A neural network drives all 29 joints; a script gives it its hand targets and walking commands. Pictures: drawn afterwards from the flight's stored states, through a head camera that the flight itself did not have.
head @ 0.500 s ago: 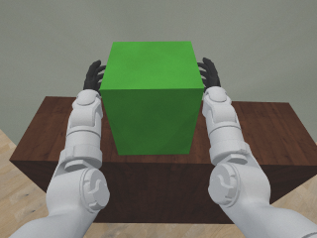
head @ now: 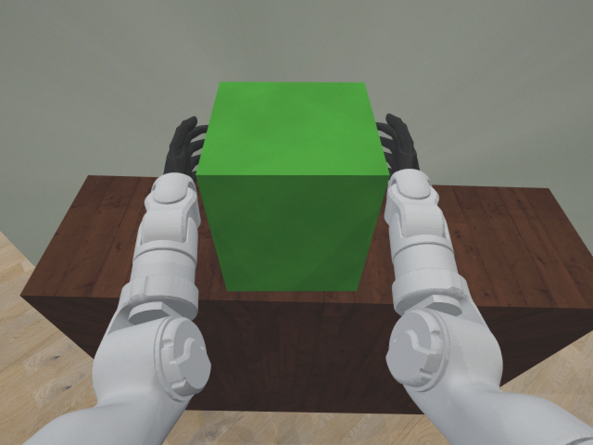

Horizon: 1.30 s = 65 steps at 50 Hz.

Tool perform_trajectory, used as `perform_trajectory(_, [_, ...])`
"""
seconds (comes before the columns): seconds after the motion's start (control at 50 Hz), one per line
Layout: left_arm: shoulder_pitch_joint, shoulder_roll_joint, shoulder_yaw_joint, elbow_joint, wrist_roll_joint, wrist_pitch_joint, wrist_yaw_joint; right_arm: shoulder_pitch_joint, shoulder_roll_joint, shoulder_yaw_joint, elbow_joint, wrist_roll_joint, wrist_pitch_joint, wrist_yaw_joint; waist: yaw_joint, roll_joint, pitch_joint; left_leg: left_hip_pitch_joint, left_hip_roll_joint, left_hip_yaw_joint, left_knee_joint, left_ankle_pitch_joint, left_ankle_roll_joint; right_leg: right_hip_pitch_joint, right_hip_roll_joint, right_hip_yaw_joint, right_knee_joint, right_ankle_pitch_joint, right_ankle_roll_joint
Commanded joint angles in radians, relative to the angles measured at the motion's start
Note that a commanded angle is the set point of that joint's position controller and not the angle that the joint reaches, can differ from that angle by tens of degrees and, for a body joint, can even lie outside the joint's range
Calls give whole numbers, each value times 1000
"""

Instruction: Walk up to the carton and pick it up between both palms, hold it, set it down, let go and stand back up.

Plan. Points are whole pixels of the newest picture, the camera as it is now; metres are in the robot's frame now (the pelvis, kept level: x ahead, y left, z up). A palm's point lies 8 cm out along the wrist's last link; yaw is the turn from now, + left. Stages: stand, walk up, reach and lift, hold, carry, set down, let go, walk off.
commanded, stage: set down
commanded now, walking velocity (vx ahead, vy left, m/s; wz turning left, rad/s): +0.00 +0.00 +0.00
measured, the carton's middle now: (292, 192) +0.46 +0.00 +0.09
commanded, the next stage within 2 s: none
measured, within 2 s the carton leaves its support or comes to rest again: neither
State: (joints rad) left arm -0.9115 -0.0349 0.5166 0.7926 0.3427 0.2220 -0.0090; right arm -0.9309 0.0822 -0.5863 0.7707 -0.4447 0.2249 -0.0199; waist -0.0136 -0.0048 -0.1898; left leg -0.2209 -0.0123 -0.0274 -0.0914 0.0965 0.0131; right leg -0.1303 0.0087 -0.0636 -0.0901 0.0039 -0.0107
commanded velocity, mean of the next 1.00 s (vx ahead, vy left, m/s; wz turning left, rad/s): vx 0.00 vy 0.00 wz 0.00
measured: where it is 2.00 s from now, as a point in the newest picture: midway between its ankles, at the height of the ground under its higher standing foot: outside the picture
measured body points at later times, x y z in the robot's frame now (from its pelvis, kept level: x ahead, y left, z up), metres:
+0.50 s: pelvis +0.00 +0.00 +0.00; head +0.03 +0.00 +0.45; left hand +0.45 +0.15 +0.14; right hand +0.44 -0.16 +0.15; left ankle +0.01 +0.11 -0.75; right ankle -0.05 -0.11 -0.75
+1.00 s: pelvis +0.00 +0.00 +0.00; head +0.03 +0.01 +0.45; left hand +0.45 +0.15 +0.14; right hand +0.45 -0.16 +0.14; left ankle +0.01 +0.11 -0.75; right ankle -0.05 -0.11 -0.75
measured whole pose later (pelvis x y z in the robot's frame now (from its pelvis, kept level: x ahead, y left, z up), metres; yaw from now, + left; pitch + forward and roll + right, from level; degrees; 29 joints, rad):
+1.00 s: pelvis +0.00 +0.00 +0.00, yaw +0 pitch +13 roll +0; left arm -0.88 -0.05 0.54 0.77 0.37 0.14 -0.06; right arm -0.90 0.09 -0.63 0.73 -0.50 0.16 0.05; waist -0.02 -0.01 -0.19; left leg -0.23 -0.02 -0.03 -0.09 0.10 0.02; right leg -0.14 0.00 -0.07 -0.09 0.00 0.00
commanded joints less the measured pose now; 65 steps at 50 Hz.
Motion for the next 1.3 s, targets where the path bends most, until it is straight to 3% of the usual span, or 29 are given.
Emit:
perform_trajectory(0.0, [-560,-372,-215,-3,-27,-48,-125,-548,435,259,12,32,-36,147,8,2,-457,202,-12,16,-30,220,52,240,35,15,35,343,39])
perform_trajectory(0.06, [-574,-379,-225,-26,-23,-60,-125,-537,441,257,16,27,-43,151,1,8,-461,205,-13,14,-34,231,48,234,38,10,36,353,39])
perform_trajectory(0.16, [-531,-370,-198,23,-7,-63,-131,-525,438,253,6,9,-46,154,18,-16,-426,165,-14,17,-52,190,57,236,40,7,31,336,49])
perform_trajectory(0.28, [-501,-373,-206,21,-6,-72,-142,-479,430,238,12,-8,-50,155,1,-9,-412,165,-19,16,-59,180,57,226,42,7,32,337,55])
perform_trajectory(0.44, [-466,-364,-192,33,8,-75,-149,-450,426,225,21,-15,-52,160,6,6,-378,139,-20,19,-69,154,63,229,39,10,29,337,64])
perform_trajectory(0.7, [-388,-365,-195,20,27,-60,-160,-376,385,188,32,-40,-48,179,-10,17,-322,208,-18,15,-52,144,34,117,54,-9,-14,240,58])
perform_trajectory(0.98, [-368,-327,-193,35,21,-60,-155,-373,347,181,29,-35,-55,188,-18,23,-319,204,-18,18,-48,142,30,101,53,-12,-9,263,68])
perform_trajectory(1.16, [-385,-168,-170,73,-20,-75,-124,-389,206,155,64,-3,-64,153,-21,25,-325,176,-24,25,-29,93,16,100,51,-5,14,230,72])
perform_trajectory(1.2, [-383,-57,-150,90,-51,-81,-101,-383,101,147,63,17,-69,128,-20,-5,-339,176,-25,33,-17,90,15,103,51,-6,34,244,79])
perform_trajectory(1.28, [-468,166,-171,96,-143,-101,-15,-434,-69,198,113,141,-82,43,-3,6,-407,166,-30,40,48,109,7,99,41,16,101,292,77])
